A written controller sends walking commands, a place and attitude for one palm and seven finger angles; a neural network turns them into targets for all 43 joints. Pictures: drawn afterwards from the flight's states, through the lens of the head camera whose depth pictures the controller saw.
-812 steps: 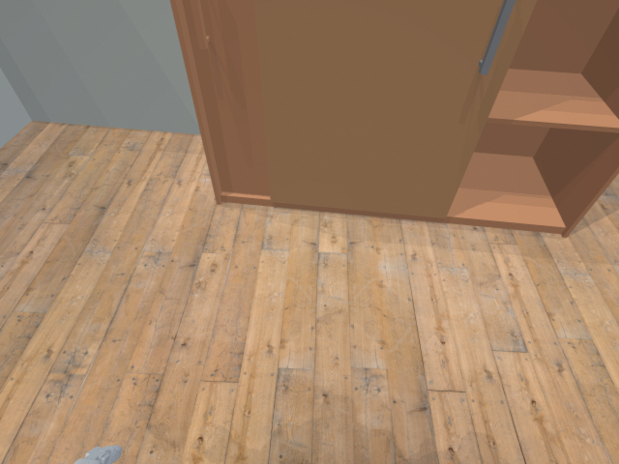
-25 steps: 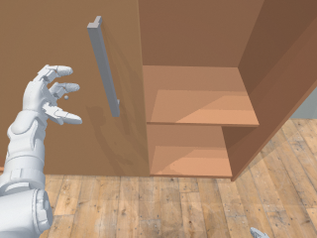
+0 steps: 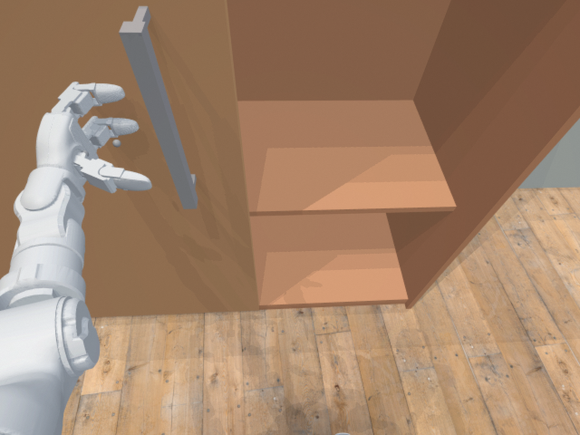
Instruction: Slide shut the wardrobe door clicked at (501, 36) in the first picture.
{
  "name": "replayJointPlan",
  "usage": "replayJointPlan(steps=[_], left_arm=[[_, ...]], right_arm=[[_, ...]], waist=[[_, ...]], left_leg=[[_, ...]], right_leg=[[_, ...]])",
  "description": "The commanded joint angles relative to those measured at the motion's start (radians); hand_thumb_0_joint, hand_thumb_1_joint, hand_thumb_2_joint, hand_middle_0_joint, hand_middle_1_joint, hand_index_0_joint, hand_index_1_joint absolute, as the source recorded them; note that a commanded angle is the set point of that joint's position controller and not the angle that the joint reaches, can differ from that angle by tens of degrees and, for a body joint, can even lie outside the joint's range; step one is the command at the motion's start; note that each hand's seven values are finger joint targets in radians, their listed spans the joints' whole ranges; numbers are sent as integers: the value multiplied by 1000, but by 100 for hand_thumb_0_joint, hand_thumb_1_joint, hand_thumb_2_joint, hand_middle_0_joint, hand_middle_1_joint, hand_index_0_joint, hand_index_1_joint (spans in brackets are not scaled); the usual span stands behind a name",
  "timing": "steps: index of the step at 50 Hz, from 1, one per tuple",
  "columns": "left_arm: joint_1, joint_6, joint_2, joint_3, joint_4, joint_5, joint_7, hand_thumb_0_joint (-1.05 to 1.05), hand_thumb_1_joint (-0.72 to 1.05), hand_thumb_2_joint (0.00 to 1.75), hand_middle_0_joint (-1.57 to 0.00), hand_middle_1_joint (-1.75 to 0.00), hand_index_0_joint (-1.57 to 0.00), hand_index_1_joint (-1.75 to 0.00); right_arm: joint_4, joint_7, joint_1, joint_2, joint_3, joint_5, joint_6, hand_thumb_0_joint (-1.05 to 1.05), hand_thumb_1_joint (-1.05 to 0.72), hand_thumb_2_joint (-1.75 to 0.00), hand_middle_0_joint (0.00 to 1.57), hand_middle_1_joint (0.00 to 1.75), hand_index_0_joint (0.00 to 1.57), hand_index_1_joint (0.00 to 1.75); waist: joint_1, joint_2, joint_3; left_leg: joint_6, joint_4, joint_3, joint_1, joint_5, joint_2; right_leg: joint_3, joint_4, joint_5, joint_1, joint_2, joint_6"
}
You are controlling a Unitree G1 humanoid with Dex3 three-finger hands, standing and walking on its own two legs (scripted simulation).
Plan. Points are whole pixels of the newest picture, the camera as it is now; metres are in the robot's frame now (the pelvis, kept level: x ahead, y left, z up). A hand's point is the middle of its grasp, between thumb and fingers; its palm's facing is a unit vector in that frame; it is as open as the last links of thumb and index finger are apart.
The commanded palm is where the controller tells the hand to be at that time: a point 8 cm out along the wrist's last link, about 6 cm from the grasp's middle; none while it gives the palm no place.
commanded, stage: move the hooked fingers beside the handle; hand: left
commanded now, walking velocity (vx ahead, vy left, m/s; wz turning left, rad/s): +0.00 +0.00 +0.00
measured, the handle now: (171, 127) +0.51 +0.15 +0.13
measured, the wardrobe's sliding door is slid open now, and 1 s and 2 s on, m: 0.53 0.53 0.53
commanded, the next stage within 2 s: feel for the door with the fingertips in 0.72 s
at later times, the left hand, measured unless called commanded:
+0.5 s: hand (119, 149) +0.46 +0.21 +0.13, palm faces +0.03 -1.00 +0.00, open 13.9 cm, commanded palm +0.44 +0.26 +0.13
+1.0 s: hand (129, 147) +0.46 +0.19 +0.14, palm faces +0.00 -1.00 +0.01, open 13.9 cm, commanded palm +0.44 +0.24 +0.13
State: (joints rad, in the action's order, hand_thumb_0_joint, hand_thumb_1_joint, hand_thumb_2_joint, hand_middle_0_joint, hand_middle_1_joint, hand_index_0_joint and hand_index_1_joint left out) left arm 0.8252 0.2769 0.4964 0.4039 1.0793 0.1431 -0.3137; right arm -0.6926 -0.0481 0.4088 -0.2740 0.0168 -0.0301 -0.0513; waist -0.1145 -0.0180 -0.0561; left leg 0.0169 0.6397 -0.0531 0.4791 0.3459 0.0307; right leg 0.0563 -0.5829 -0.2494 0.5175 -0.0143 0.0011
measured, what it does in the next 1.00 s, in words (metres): stands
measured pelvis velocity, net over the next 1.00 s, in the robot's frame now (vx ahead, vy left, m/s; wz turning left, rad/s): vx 0.00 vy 0.00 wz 0.01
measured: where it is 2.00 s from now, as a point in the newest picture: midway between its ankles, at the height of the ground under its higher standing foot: outside the picture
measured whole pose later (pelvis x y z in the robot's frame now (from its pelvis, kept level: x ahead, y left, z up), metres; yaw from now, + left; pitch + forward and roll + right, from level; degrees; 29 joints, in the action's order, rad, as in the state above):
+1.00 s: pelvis +0.00 +0.00 +0.00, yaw +0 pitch +10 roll -1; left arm 0.79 0.27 0.44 0.36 1.02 0.17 -0.28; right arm -0.68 -0.04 0.40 -0.28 0.01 -0.04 -0.03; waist -0.11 -0.03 -0.07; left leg 0.01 0.65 -0.04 0.48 0.35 0.04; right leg 0.06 -0.59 -0.26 0.51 -0.01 0.00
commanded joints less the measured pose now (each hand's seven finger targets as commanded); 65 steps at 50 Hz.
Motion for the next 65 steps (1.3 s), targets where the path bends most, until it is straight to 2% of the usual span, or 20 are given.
replayJointPlan(steps=[1,4,5,6,9,11,13,18,21,29,35,38,46,48,51,54,58,59,62,65], left_arm=[[428,56,217,-2,-239,21,1,0,-50,30,-30,-120,-30,-120],[406,45,264,40,-195,24,8,0,-50,30,-30,-120,-30,-120],[430,47,274,34,-197,17,9,0,-50,30,-30,-120,-30,-120],[467,55,235,-7,-228,9,9,0,-50,30,-30,-120,-30,-120],[430,72,281,41,-251,1,21,0,-50,30,-30,-120,-30,-120],[431,69,223,-2,-255,14,13,0,-50,30,-30,-120,-30,-120],[420,63,238,10,-235,20,11,0,-50,30,-30,-120,-30,-120],[406,57,266,38,-247,20,18,0,-50,30,-30,-120,-30,-120],[406,59,220,0,-267,20,15,0,-50,30,-30,-120,-30,-120],[428,57,201,-14,-270,21,26,0,-50,30,-30,-120,-30,-120],[438,54,281,30,-201,7,30,0,-50,30,-30,-120,-30,-120],[453,75,298,37,-241,4,22,0,-50,30,-30,-120,-30,-120],[430,61,144,-54,-312,45,11,0,-50,30,-30,-120,-30,-120],[388,40,166,-30,-266,43,32,0,-50,30,-30,-120,-30,-120],[447,27,149,-49,-262,21,66,0,-50,30,-30,-120,-30,-120],[448,53,198,0,-304,2,102,0,-50,30,-30,-120,-30,-120],[461,72,126,-57,-279,1,108,0,-50,30,-30,-120,-30,-120],[493,75,103,-77,-294,4,107,0,-50,30,-30,-120,-30,-120],[501,73,175,-18,-248,1,112,0,-50,30,-30,-120,-30,-120],[532,76,181,-23,-226,-3,102,0,-50,30,-30,-120,-30,-120]], right_arm=[[83,-8,77,-162,-61,4,-22,0,-90,-90,20,30,20,30],[84,-9,82,-173,-59,3,-11,0,-90,-90,20,30,20,30],[85,-11,79,-172,-56,1,-8,0,-90,-90,20,30,20,30],[89,-10,72,-164,-55,0,-10,0,-90,-90,20,30,20,30],[92,-8,76,-163,-60,5,-8,0,-90,-90,20,30,20,30],[96,-7,63,-156,-55,1,-10,0,-90,-90,20,30,20,30],[90,-8,68,-163,-56,2,-6,0,-90,-90,20,30,20,30],[99,-8,60,-165,-54,2,-6,0,-90,-90,20,30,20,30],[111,-7,48,-157,-53,-1,-9,0,-90,-90,20,30,20,30],[102,-8,46,-155,-53,-2,-12,0,-90,-90,20,30,20,30],[101,-11,47,-164,-44,-3,-7,0,-90,-90,20,30,20,30],[106,-13,53,-163,-49,0,-6,0,-90,-90,20,30,20,30],[99,-3,49,-153,-58,-1,-16,0,-90,-90,20,30,20,30],[89,-2,56,-162,-59,-1,-11,0,-90,-90,20,30,20,30],[87,2,52,-156,-56,-2,-11,0,-90,-90,20,30,20,30],[93,4,55,-151,-59,5,-14,0,-90,-90,20,30,20,30],[85,8,49,-145,-55,5,-20,0,-90,-90,20,30,20,30],[86,9,42,-142,-55,1,-25,0,-90,-90,20,30,20,30],[75,4,52,-151,-53,3,-27,0,-90,-90,20,30,20,30],[73,0,53,-149,-49,3,-29,0,-90,-90,20,30,20,30]], waist=[[1,-75,-378],[3,-12,-353],[0,-29,-338],[-10,-79,-334],[8,-89,-397],[0,-95,-375],[0,-58,-359],[10,-56,-354],[6,-76,-360],[-3,-61,-367],[-4,-25,-324],[1,-66,-382],[-8,-88,-394],[0,-26,-350],[-12,-49,-312],[8,-70,-386],[-9,-37,-353],[-19,-60,-354],[-11,-27,-356],[-23,-24,-347]], left_leg=[[1,-59,61,-200,-404,-11],[8,-64,53,-146,-348,-13],[8,-67,52,-132,-326,-15],[7,-67,53,-150,-323,-17],[6,-54,58,-189,-372,-14],[3,-58,56,-188,-359,-13],[7,-58,57,-172,-357,-12],[8,-57,54,-160,-347,-15],[6,-59,52,-174,-344,-16],[5,-53,55,-183,-347,-16],[11,-60,45,-102,-261,-22],[12,-47,46,-133,-304,-22],[3,-49,63,-213,-374,-14],[6,-53,60,-167,-350,-13],[7,-61,55,-141,-294,-19],[7,-53,52,-168,-328,-20],[5,-53,53,-159,-312,-17],[6,-52,49,-173,-301,-18],[6,-56,55,-147,-284,-19],[10,-53,50,-127,-263,-22]], right_leg=[[-16,22,311,-173,33,-18],[-19,25,299,-192,34,-16],[-21,26,285,-187,32,-16],[-21,25,273,-166,31,-17],[-23,17,296,-188,33,-21],[-20,21,291,-179,33,-20],[-17,22,293,-184,35,-22],[-20,20,296,-194,32,-21],[-22,21,293,-186,33,-20],[-20,19,297,-183,33,-19],[-30,24,267,-202,27,-15],[-35,13,297,-222,28,-19],[-16,22,303,-174,36,-19],[-11,25,297,-187,36,-21],[-16,27,259,-160,32,-17],[-24,14,288,-200,32,-20],[-21,16,281,-191,34,-21],[-25,19,278,-176,35,-18],[-25,16,271,-193,33,-18],[-33,19,267,-191,32,-14]])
